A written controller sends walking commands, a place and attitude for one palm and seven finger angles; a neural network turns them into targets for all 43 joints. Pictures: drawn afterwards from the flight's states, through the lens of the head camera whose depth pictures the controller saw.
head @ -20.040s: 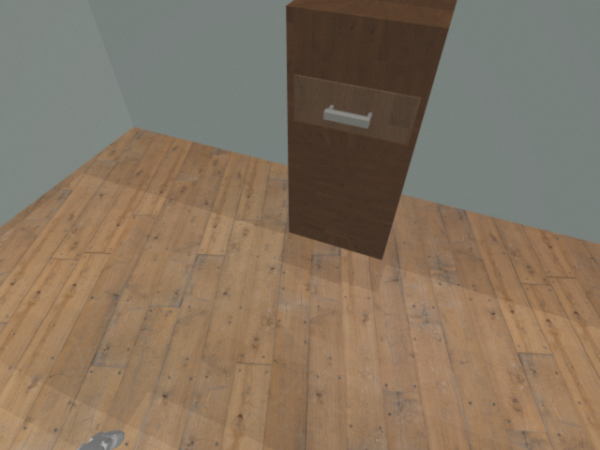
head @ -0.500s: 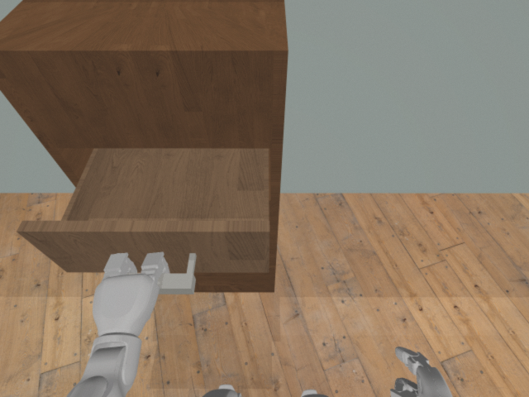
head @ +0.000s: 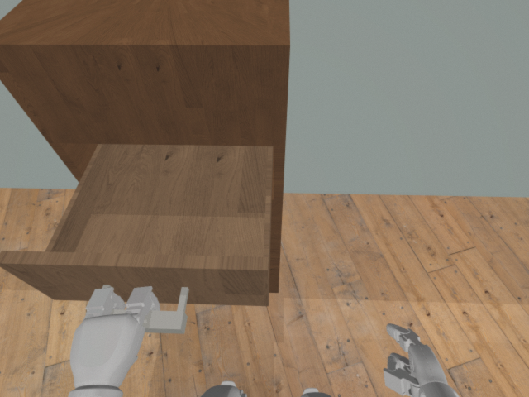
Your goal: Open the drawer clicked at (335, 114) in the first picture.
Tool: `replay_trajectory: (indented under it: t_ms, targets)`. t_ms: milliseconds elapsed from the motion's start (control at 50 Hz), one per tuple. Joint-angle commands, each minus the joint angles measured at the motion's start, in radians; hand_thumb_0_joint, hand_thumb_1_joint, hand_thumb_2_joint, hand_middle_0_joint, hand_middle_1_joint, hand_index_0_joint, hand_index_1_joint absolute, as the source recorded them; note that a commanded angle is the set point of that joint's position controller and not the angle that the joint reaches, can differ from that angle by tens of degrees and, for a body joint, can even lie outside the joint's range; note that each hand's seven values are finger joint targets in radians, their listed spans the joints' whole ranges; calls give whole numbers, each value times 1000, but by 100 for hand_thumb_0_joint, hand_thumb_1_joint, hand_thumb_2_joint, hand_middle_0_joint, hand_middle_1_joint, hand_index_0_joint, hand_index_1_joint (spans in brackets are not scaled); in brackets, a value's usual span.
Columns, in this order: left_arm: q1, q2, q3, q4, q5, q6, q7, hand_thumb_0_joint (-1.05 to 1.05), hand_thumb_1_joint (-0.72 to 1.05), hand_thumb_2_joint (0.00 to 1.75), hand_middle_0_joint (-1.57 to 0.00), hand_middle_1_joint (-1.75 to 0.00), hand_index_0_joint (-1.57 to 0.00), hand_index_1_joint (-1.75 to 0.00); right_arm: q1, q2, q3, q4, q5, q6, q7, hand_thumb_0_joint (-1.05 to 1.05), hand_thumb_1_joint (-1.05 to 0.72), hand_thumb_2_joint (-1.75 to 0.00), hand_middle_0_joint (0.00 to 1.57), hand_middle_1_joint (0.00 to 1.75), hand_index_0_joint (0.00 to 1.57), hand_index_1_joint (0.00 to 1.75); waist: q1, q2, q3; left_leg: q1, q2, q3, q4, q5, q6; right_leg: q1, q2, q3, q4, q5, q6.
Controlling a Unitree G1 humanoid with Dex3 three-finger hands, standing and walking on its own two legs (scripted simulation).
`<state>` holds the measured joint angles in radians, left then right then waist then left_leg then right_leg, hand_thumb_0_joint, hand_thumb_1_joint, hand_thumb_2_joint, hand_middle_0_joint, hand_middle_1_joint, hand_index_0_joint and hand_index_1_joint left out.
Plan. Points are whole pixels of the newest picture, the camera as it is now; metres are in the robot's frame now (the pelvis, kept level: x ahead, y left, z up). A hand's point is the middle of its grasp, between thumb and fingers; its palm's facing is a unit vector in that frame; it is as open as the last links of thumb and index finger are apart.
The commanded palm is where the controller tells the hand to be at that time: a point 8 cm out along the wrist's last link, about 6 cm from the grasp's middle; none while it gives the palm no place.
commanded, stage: pull the drawer open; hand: left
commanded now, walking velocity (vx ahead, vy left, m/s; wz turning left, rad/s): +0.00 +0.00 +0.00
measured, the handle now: (141, 306) +0.26 +0.21 -0.02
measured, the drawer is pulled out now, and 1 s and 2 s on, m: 0.24 0.30 0.30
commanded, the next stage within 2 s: open the thumb to release the handle in 0.82 s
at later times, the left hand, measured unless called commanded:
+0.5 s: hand (117, 387) +0.15 +0.22 -0.04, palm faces -0.09 -0.10 -0.99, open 6.1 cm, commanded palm +0.11 +0.23 +0.01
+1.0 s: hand out of the picture +0.14 +0.22 -0.04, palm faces -0.09 -0.08 -0.99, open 6.2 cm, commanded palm +0.12 +0.23 +0.01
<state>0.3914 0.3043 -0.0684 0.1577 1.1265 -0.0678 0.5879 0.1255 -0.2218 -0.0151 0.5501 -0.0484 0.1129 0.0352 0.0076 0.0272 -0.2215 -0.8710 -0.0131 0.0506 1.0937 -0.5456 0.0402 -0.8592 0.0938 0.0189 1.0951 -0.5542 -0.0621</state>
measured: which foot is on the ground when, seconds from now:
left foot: down 0.00-1.00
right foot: down 0.00-1.00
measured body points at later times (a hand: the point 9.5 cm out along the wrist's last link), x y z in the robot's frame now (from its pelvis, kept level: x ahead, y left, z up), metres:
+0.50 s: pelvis -0.01 -0.01 -0.01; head +0.05 -0.03 +0.43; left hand +0.15 +0.22 +0.01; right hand +0.19 -0.23 -0.12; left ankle -0.01 +0.10 -0.66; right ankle -0.02 -0.09 -0.66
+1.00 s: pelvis -0.01 -0.02 -0.02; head +0.06 -0.04 +0.42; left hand +0.14 +0.22 +0.01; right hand +0.20 -0.23 -0.13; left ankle -0.01 +0.10 -0.66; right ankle -0.02 -0.09 -0.66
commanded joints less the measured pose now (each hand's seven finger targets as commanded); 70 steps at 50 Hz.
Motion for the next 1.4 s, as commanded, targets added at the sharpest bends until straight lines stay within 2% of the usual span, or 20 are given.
replay_trajectory:
  t_ms: [0, 80, 160, 200, 360, 380, 500, 680, 760, 880, 900, 920, 940, 980, 1060, 1100, 1180, 1300, 1320, 1380]
  targets:
    - [162, 166, 154, -180, -21, 4, 58, 0, 90, 90, -40, -135, -40, -135, -78, -111, -38, -153, -5, -41, -8, 0, -90, -90, 20, 30, 20, 30, 67, 1, -209, 196, -33, -65, -75, 448, -11, 138, -27, 69, -119, 561, -11]
    - [206, 145, 133, -215, -21, -6, 54, 0, 90, 90, -40, -135, -40, -135, -75, -108, -38, -167, -7, -45, -2, 0, -90, -90, 20, 30, 20, 30, 67, 35, -207, 212, -29, -72, -69, 463, -11, 112, -25, 47, -109, 524, -15]
    - [246, 178, 175, -226, -34, -19, 47, 0, 90, 90, -40, -135, -40, -135, -86, -107, -31, -174, -8, -45, -6, 0, -90, -90, 20, 30, 20, 30, 78, -10, -216, 180, -36, -64, -61, 424, -9, 125, -27, 71, -110, 532, -13]
    - [256, 156, 151, -234, -36, -20, 40, 0, 90, 90, -40, -135, -40, -135, -86, -107, -32, -182, -10, -45, -5, 0, -90, -90, 20, 30, 20, 30, 71, -25, -193, 164, -37, -66, -60, 398, -7, 116, -28, 69, -114, 513, -12]
    - [353, 197, 204, -260, -46, -66, 34, 0, 90, 90, -40, -135, -40, -135, -93, -98, -27, -186, -13, -53, -4, 0, -90, -90, 20, 30, 20, 30, 92, -2, -206, 140, -43, -59, -51, 378, -7, 124, -32, 88, -106, 512, -18]
    - [378, 167, 177, -256, -49, -66, 29, 0, 90, 90, -40, -135, -40, -135, -90, -95, -30, -189, -13, -55, -4, 0, -90, -90, 20, 30, 20, 30, 86, 6, -181, 130, -41, -59, -49, 371, -3, 128, -33, 73, -109, 516, -18]
    - [397, 201, 224, -278, -57, -103, 24, 0, 90, 90, -40, -135, -40, -135, -102, -93, -33, -180, -21, -55, -2, 0, -90, -90, 20, 30, 20, 30, 87, -30, -180, 96, -46, -56, -27, 336, -3, 112, -38, 108, -110, 515, -15]
    - [468, 200, 253, -276, -60, -141, 22, 0, 90, 90, -40, -135, -40, -135, -115, -81, -39, -179, -24, -55, -4, 0, -90, -90, 20, 30, 20, 30, 98, -11, -162, 57, -47, -57, -15, 302, -2, 92, -35, 95, -98, 464, -22]
    - [519, 212, 265, -306, -67, -146, 18, 0, 90, 90, -40, -135, -40, -135, -118, -76, -35, -185, -24, -55, 3, 0, -90, -90, 20, 30, 20, 30, 113, -2, -216, 81, -49, -47, -11, 328, -4, 102, -37, 108, -96, 479, -21]
    - [520, 192, 249, -303, -67, -148, 16, 0, 90, 90, -40, -135, -40, -135, -109, -75, -39, -180, -25, -55, 2, 0, -90, -90, 20, 30, 20, 30, 99, 4, -190, 82, -43, -53, -16, 348, 0, 110, -34, 93, -95, 528, -23]
    - [129, 261, 254, -323, -35, -145, 35, 0, 90, 90, -40, -135, -40, -135, -97, -116, -41, -154, -36, -45, -3, 0, -90, -90, 20, 30, 20, 30, 2, -54, -160, 55, -35, -72, 40, 298, 1, -32, -42, 130, -83, 478, -10]
    - [164, 245, 285, -310, -27, -152, 50, 0, 83, 87, -40, -134, -40, -134, -88, -101, -50, -157, -40, -52, -13, 0, -90, -90, 20, 30, 20, 30, 44, 2, -192, 43, -34, -68, 30, 279, 2, 8, -42, 88, -70, 430, -6]
    - [170, 246, 279, -286, -19, -151, 56, 0, 76, 84, -39, -134, -39, -134, -86, -101, -44, -156, -42, -58, -17, 0, -90, -90, 20, 30, 20, 30, 35, 1, -173, 49, -34, -71, 29, 284, 4, -15, -37, 78, -73, 424, -12]
    - [247, 197, 246, -254, -30, -148, 52, 0, 62, 78, -38, -132, -38, -132, -77, -100, -49, -164, -38, -67, -13, 0, -90, -90, 20, 30, 20, 30, 53, 18, -201, 83, -35, -68, 22, 306, 3, -8, -34, 62, -69, 423, -16]
    - [220, 205, 234, -301, -48, -118, 51, 0, 34, 66, -36, -129, -36, -129, -70, -108, -52, -173, -34, -62, -12, 0, -90, -90, 20, 30, 20, 30, 52, 12, -283, 125, -34, -68, 13, 328, 0, 12, -38, 59, -71, 419, -10]
    - [175, 211, 222, -284, -51, -97, 46, 0, 20, 60, -35, -127, -35, -127, -72, -108, -53, -170, -29, -55, -17, 0, -90, -90, 20, 30, 20, 30, 35, -45, -247, 99, -33, -64, 14, 286, 3, 11, -42, 65, -96, 385, -1]
    - [159, 224, 225, -244, -54, -74, 43, 0, -8, 48, -33, -124, -33, -124, -76, -104, -46, -169, -16, -52, -34, 0, -90, -90, 20, 30, 20, 30, 39, -70, -206, 50, -35, -57, -10, 233, 9, 84, -47, 83, -134, 369, 1]
    - [142, 241, 228, -210, -52, -71, 36, 0, -50, 30, -30, -120, -30, -120, -83, -103, -37, -161, -9, -54, -40, 0, -90, -90, 20, 30, 20, 30, 43, -42, -181, 38, -38, -48, -21, 204, 9, 108, -54, 132, -175, 338, 2]
    - [141, 226, 212, -199, -55, -68, 35, 0, -50, 30, -30, -120, -30, -120, -86, -103, -38, -164, -7, -56, -41, 0, -90, -90, 20, 30, 20, 30, 36, -18, -137, 34, -37, -51, -27, 192, 9, 101, -53, 127, -185, 320, -3]
    - [131, 233, 218, -190, -54, -74, 36, 0, -50, 30, -30, -120, -30, -120, -85, -105, -39, -160, -8, -57, -39, 0, -90, -90, 20, 30, 20, 30, 40, -4, -147, 42, -35, -51, -33, 191, 9, 100, -53, 131, -186, 310, -6]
